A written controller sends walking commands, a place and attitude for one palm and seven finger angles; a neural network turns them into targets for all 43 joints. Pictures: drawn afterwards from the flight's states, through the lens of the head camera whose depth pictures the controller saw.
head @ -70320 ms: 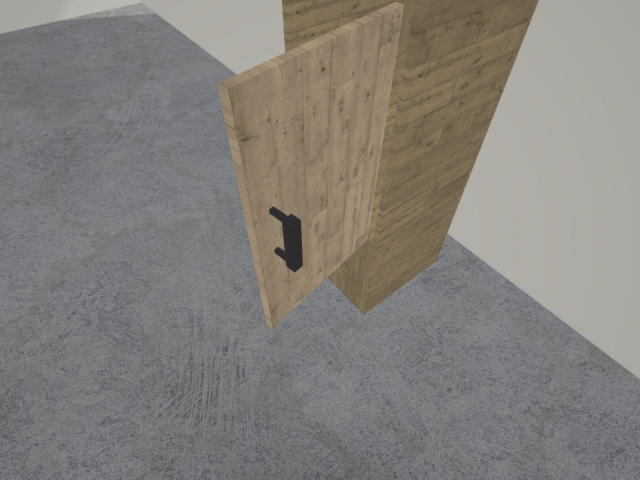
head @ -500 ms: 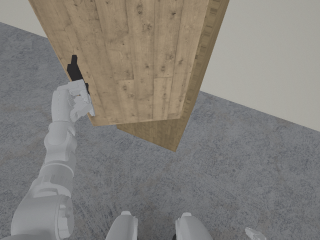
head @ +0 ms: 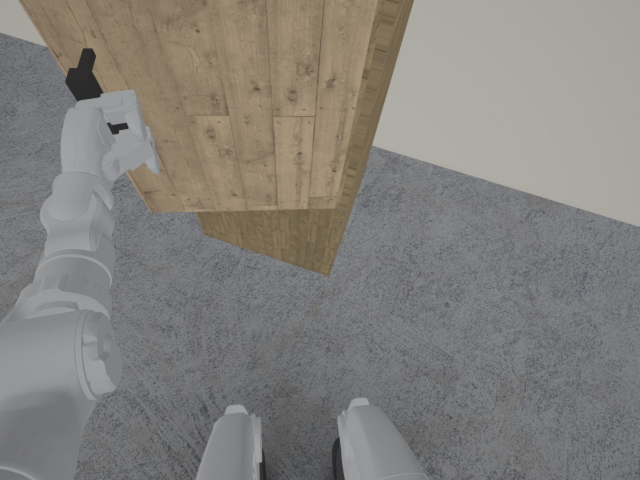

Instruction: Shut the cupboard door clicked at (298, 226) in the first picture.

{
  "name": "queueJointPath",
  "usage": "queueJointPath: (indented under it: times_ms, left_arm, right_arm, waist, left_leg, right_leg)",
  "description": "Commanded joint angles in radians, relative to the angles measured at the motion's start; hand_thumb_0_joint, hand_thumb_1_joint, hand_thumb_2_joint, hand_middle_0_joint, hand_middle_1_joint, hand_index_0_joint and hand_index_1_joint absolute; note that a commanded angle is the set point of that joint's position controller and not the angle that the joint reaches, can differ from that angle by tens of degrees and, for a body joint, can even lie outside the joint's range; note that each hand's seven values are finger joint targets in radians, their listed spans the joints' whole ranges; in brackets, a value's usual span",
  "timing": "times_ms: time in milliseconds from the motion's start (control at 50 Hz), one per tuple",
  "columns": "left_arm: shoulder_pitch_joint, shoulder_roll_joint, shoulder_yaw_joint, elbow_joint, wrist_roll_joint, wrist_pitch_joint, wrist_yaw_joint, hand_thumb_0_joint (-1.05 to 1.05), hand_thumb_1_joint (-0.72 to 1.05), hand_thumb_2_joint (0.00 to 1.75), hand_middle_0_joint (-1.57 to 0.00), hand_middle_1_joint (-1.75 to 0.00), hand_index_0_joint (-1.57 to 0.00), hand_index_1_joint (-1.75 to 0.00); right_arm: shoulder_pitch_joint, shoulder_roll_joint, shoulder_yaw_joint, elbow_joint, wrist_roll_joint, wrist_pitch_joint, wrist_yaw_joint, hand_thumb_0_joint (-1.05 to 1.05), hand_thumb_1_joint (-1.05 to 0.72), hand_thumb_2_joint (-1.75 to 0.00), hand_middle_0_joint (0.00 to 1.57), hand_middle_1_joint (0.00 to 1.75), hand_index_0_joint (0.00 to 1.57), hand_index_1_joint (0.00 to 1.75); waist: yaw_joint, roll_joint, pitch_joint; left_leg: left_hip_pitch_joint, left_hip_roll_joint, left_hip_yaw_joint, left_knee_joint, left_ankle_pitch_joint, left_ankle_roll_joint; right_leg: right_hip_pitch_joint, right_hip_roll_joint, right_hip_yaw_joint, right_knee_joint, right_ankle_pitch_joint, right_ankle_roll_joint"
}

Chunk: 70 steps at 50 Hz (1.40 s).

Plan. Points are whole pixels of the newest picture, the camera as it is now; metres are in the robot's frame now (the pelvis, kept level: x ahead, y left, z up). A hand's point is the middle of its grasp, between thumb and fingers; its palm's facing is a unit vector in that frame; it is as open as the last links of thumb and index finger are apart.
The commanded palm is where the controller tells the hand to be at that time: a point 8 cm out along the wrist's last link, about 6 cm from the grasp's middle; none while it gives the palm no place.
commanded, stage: push the door shut along its arc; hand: left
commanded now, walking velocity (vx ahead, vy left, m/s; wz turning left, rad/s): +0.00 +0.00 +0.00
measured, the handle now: (104, 104) +0.58 +0.23 +0.07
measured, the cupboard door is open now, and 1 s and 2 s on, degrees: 22 8 5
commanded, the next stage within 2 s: pull the fist back off the door in 0.86 s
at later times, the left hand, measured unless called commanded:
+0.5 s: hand (168, 102) +0.57 +0.15 +0.08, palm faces -0.18 -0.98 -0.02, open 3.1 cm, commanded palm +0.57 +0.18 +0.07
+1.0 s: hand (185, 75) +0.61 +0.13 +0.08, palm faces -0.25 -0.97 +0.02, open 3.2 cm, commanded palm +0.62 +0.14 +0.07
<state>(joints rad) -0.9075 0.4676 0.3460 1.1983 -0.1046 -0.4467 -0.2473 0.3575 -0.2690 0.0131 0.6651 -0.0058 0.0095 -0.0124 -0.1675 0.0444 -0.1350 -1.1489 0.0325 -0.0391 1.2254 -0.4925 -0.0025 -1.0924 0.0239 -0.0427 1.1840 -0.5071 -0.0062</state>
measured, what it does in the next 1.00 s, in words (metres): stands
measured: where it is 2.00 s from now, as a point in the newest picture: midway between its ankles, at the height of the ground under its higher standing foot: outside the picture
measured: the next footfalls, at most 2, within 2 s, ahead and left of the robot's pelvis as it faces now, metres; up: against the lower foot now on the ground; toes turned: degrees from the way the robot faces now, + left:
none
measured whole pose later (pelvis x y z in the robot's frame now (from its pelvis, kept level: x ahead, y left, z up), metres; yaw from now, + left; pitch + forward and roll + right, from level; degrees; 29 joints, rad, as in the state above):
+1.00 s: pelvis +0.00 +0.01 -0.03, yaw -3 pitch +33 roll -7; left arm -1.39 0.71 0.34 1.37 0.01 -0.22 -0.38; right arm 0.42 -0.26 0.07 0.65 -0.04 -0.04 0.00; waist -0.31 0.08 -0.11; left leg -1.40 0.06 -0.07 1.36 -0.53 0.01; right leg -1.31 0.05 -0.07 1.26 -0.52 0.01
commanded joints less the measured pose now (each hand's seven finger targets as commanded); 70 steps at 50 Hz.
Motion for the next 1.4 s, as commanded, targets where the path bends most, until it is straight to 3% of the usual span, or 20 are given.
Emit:
queueJointPath:
  times_ms: [0, 40, 80, 260, 380, 420, 480, 560, 580, 680, 760, 940, 960, 980, 1020, 1060, 1100, 1180, 1220, 1380]
  left_arm:
    - [-0.544, 0.245, 0.012, -0.203, 0.008, -0.045, -0.038, 0.00, 0.90, 0.90, -1.30, -1.50, -1.30, -1.50]
    - [-0.543, 0.249, 0.017, -0.184, 0.003, -0.030, -0.052, 0.00, 0.90, 0.90, -1.30, -1.50, -1.30, -1.50]
    - [-0.563, 0.310, 0.057, -0.173, 0.002, -0.018, -0.063, 0.00, 0.90, 0.90, -1.30, -1.50, -1.30, -1.50]
    - [-0.670, 0.314, 0.027, -0.163, 0.034, 0.018, -0.077, 0.00, 0.90, 0.90, -1.30, -1.50, -1.30, -1.50]
    - [-0.729, 0.372, 0.045, -0.122, 0.045, 0.048, -0.105, 0.00, 0.90, 0.90, -1.30, -1.50, -1.30, -1.50]
    - [-0.768, 0.431, 0.069, -0.108, 0.056, 0.061, -0.107, 0.00, 0.90, 0.90, -1.30, -1.50, -1.30, -1.50]
    - [-0.775, 0.425, 0.060, -0.111, 0.063, 0.066, -0.120, 0.00, 0.90, 0.90, -1.30, -1.50, -1.30, -1.50]
    - [-0.824, 0.420, 0.044, -0.088, 0.071, 0.090, -0.132, 0.00, 0.90, 0.90, -1.30, -1.50, -1.30, -1.50]
    - [-0.832, 0.448, 0.059, -0.098, 0.076, 0.092, -0.135, 0.00, 0.90, 0.90, -1.30, -1.50, -1.30, -1.50]
    - [-0.885, 0.391, 0.014, -0.106, 0.080, 0.117, -0.146, 0.00, 0.90, 0.90, -1.30, -1.50, -1.30, -1.50]
    - [-0.927, 0.413, 0.022, -0.110, 0.088, 0.129, -0.146, 0.00, 0.90, 0.90, -1.30, -1.50, -1.30, -1.50]
    - [-1.042, 0.397, -0.034, -0.048, 0.109, 0.161, -0.165, 0.00, 0.90, 0.90, -1.30, -1.50, -1.30, -1.50]
    - [-0.994, 0.422, 0.188, -0.066, 0.031, 0.181, 0.022, 0.00, 0.90, 0.90, -1.30, -1.50, -1.30, -1.50]
    - [-0.934, 0.367, 0.135, -0.070, 0.054, 0.188, 0.106, 0.00, 0.90, 0.90, -1.30, -1.50, -1.30, -1.50]
    - [-0.895, 0.277, 0.138, -0.116, 0.083, 0.179, 0.264, 0.00, 0.90, 0.90, -1.30, -1.50, -1.30, -1.50]
    - [-0.876, 0.249, 0.092, -0.187, 0.189, 0.125, 0.389, 0.00, 0.90, 0.90, -1.30, -1.50, -1.30, -1.50]
    - [-0.859, 0.255, 0.072, -0.200, 0.240, 0.096, 0.414, 0.00, 0.90, 0.90, -1.30, -1.50, -1.30, -1.50]
    - [-0.863, 0.288, 0.088, -0.202, 0.210, 0.059, 0.357, 0.00, 0.90, 0.90, -1.30, -1.50, -1.30, -1.50]
    - [-0.832, 0.309, 0.115, -0.209, 0.190, 0.037, 0.343, 0.00, 0.90, 0.90, -1.30, -1.50, -1.30, -1.50]
    - [-0.567, 0.135, 0.052, -0.146, 0.144, -0.020, 0.328, 0.00, 0.90, 0.90, -1.30, -1.50, -1.30, -1.50]
  right_arm:
    - [0.153, -0.174, -0.056, -0.059, -0.005, -0.022, -0.016, 0.00, -0.90, -0.90, 0.20, 0.30, 0.20, 0.30]
    - [0.165, -0.175, -0.055, -0.059, -0.006, -0.024, -0.013, 0.00, -0.90, -0.90, 0.20, 0.30, 0.20, 0.30]
    - [0.175, -0.184, -0.052, -0.062, -0.004, -0.023, -0.015, 0.00, -0.90, -0.90, 0.20, 0.30, 0.20, 0.30]
    - [0.212, -0.184, -0.044, -0.064, -0.011, -0.023, -0.004, 0.00, -0.90, -0.90, 0.20, 0.30, 0.20, 0.30]
    - [0.227, -0.193, -0.038, -0.057, -0.008, -0.025, -0.004, 0.00, -0.90, -0.90, 0.20, 0.30, 0.20, 0.30]
    - [0.235, -0.198, -0.030, -0.057, -0.009, -0.026, -0.008, 0.00, -0.90, -0.90, 0.20, 0.30, 0.20, 0.30]
    - [0.244, -0.197, -0.030, -0.059, -0.011, -0.031, -0.005, 0.00, -0.90, -0.90, 0.20, 0.30, 0.20, 0.30]
    - [0.259, -0.198, -0.025, -0.053, -0.015, -0.034, -0.005, 0.00, -0.90, -0.90, 0.20, 0.30, 0.20, 0.30]
    - [0.262, -0.204, -0.027, -0.054, -0.016, -0.034, -0.007, 0.00, -0.90, -0.90, 0.20, 0.30, 0.20, 0.30]
    - [0.281, -0.206, -0.032, -0.041, -0.023, -0.037, -0.005, 0.00, -0.90, -0.90, 0.20, 0.30, 0.20, 0.30]
    - [0.295, -0.204, -0.027, -0.035, -0.028, -0.042, -0.005, 0.00, -0.90, -0.90, 0.20, 0.30, 0.20, 0.30]
    - [0.304, -0.206, -0.017, -0.009, -0.031, -0.058, -0.013, 0.00, -0.90, -0.90, 0.20, 0.30, 0.20, 0.30]
    - [0.345, -0.187, -0.003, -0.042, -0.054, -0.062, -0.003, 0.00, -0.90, -0.90, 0.20, 0.30, 0.20, 0.30]
    - [0.340, -0.183, -0.007, -0.050, -0.061, -0.059, 0.014, 0.00, -0.90, -0.90, 0.20, 0.30, 0.20, 0.30]
    - [0.355, -0.172, -0.023, -0.053, -0.086, -0.052, 0.047, 0.00, -0.90, -0.90, 0.20, 0.30, 0.20, 0.30]
    - [0.361, -0.166, -0.034, -0.047, -0.108, -0.044, 0.082, 0.00, -0.90, -0.90, 0.20, 0.30, 0.20, 0.30]
    - [0.363, -0.173, -0.049, -0.042, -0.108, -0.022, 0.100, 0.00, -0.90, -0.90, 0.20, 0.30, 0.20, 0.30]
    - [0.344, -0.172, -0.051, -0.042, -0.089, -0.003, 0.094, 0.00, -0.90, -0.90, 0.20, 0.30, 0.20, 0.30]
    - [0.338, -0.166, -0.050, -0.042, -0.085, -0.002, 0.090, 0.00, -0.90, -0.90, 0.20, 0.30, 0.20, 0.30]
    - [0.315, -0.151, -0.064, -0.051, -0.078, 0.012, 0.093, 0.00, -0.90, -0.90, 0.20, 0.30, 0.20, 0.30]
  waist:
    - [-0.053, 0.116, -0.492]
    - [-0.055, 0.111, -0.505]
    - [-0.057, 0.105, -0.518]
    - [-0.095, 0.163, -0.523]
    - [-0.113, 0.178, -0.543]
    - [-0.126, 0.151, -0.525]
    - [-0.116, 0.210, -0.578]
    - [-0.146, 0.207, -0.554]
    - [-0.137, 0.221, -0.577]
    - [-0.161, 0.251, -0.590]
    - [-0.167, 0.265, -0.597]
    - [-0.219, 0.276, -0.564]
    - [-0.144, 0.313, -0.580]
    - [-0.141, 0.302, -0.638]
    - [-0.140, 0.258, -0.643]
    - [-0.132, 0.307, -0.664]
    - [-0.137, 0.276, -0.663]
    - [-0.135, 0.242, -0.669]
    - [-0.114, 0.238, -0.660]
    - [-0.081, 0.136, -0.547]
  left_leg:
    - [0.368, -0.008, -0.031, -0.112, 0.258, 0.036]
    - [0.367, -0.007, -0.031, -0.106, 0.269, 0.037]
    - [0.352, -0.004, -0.032, -0.098, 0.283, 0.039]
    - [0.373, 0.003, -0.044, -0.073, 0.312, 0.041]
    - [0.361, 0.008, -0.046, -0.050, 0.323, 0.041]
    - [0.312, 0.010, -0.045, -0.042, 0.308, 0.047]
    - [0.361, 0.010, -0.054, -0.034, 0.355, 0.039]
    - [0.359, 0.012, -0.061, -0.021, 0.361, 0.045]
    - [0.370, 0.015, -0.064, -0.018, 0.377, 0.040]
    - [0.432, 0.020, -0.083, -0.008, 0.421, 0.036]
    - [0.427, 0.017, -0.085, -0.002, 0.434, 0.037]
    - [0.374, 0.016, -0.080, 0.033, 0.393, 0.046]
    - [0.360, 0.029, -0.096, 0.007, 0.416, 0.039]
    - [0.382, 0.033, -0.097, -0.003, 0.444, 0.027]
    - [0.388, 0.033, -0.090, -0.009, 0.458, 0.023]
    - [0.424, 0.031, -0.085, -0.004, 0.495, 0.015]
    - [0.439, 0.031, -0.080, -0.023, 0.480, 0.014]
    - [0.406, 0.012, -0.052, -0.060, 0.424, 0.023]
    - [0.409, 0.010, -0.045, -0.076, 0.417, 0.023]
    - [0.404, -0.003, -0.009, -0.124, 0.430, 0.023]
  right_leg:
    - [0.141, 0.013, 0.036, -0.154, 0.237, -0.018]
    - [0.147, 0.016, 0.034, -0.155, 0.243, -0.018]
    - [0.151, 0.018, 0.034, -0.146, 0.255, -0.018]
    - [0.071, 0.026, 0.020, -0.129, 0.248, -0.021]
    - [0.048, 0.029, 0.019, -0.122, 0.251, -0.020]
    - [0.061, 0.030, 0.021, -0.119, 0.247, -0.018]
    - [0.037, 0.032, 0.011, -0.101, 0.266, -0.024]
    - [-0.003, 0.037, 0.002, -0.097, 0.262, -0.024]
    - [-0.006, 0.034, 0.001, -0.090, 0.268, -0.025]
    - [-0.077, 0.037, -0.015, -0.082, 0.271, -0.028]
    - [-0.071, 0.041, -0.016, -0.077, 0.284, -0.032]
    - [-0.115, 0.047, -0.020, -0.074, 0.264, -0.032]
    - [-0.074, 0.041, -0.022, -0.075, 0.276, -0.032]
    - [-0.055, 0.039, -0.027, -0.063, 0.286, -0.022]
    - [-0.048, 0.038, -0.034, -0.072, 0.295, -0.011]
    - [-0.057, 0.037, -0.034, -0.063, 0.307, -0.015]
    - [-0.016, 0.039, -0.031, -0.084, 0.311, -0.018]
    - [0.103, 0.040, -0.006, -0.125, 0.352, -0.013]
    - [0.140, 0.041, -0.003, -0.135, 0.361, -0.014]
    - [0.207, 0.037, 0.000, -0.174, 0.422, -0.011]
